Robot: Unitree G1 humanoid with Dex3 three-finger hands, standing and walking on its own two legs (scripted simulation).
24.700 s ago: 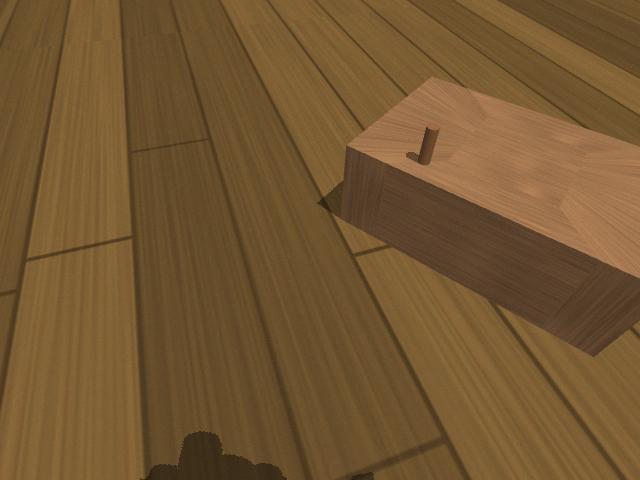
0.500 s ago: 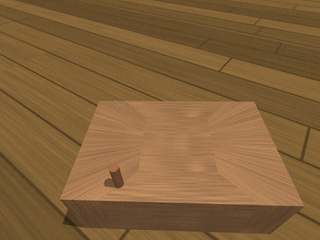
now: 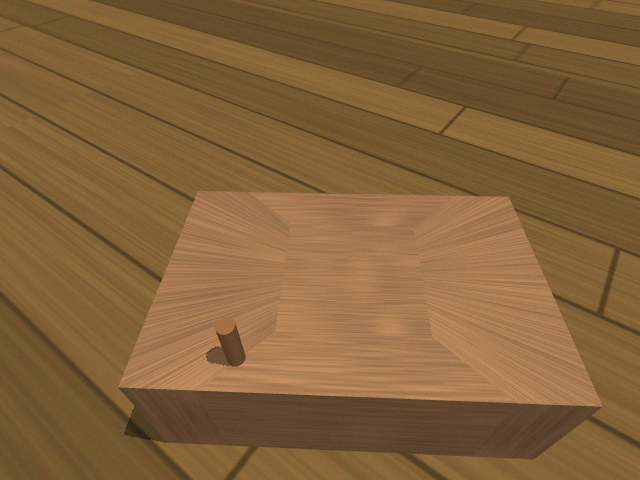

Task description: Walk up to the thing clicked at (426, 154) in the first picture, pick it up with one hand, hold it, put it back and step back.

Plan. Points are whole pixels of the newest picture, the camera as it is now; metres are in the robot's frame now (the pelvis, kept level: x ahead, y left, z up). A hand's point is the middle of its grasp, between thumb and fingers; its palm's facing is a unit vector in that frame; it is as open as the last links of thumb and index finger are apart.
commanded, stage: home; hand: left
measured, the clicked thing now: (231, 342) +0.49 +0.21 -0.32
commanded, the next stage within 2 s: stand in 0.50 s
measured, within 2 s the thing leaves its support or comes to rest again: neither
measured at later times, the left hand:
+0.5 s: hand out of the picture +0.09 +0.25 -0.15, palm faces +0.00 -0.93 -0.36, open 17.5 cm
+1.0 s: hand out of the picture +0.12 +0.25 -0.15, palm faces +0.01 -0.93 -0.36, open 10.5 cm
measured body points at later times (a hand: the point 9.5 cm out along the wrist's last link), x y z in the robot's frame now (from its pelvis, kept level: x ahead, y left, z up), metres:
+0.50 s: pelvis +0.02 +0.00 +0.00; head +0.03 -0.01 +0.45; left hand +0.09 +0.30 -0.12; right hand +0.09 -0.29 -0.14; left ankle +0.01 +0.13 -0.74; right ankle +0.03 -0.11 -0.74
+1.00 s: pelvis +0.04 +0.00 +0.00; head +0.05 -0.02 +0.45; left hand +0.12 +0.30 -0.12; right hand +0.12 -0.30 -0.14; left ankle +0.01 +0.13 -0.74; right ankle +0.03 -0.11 -0.74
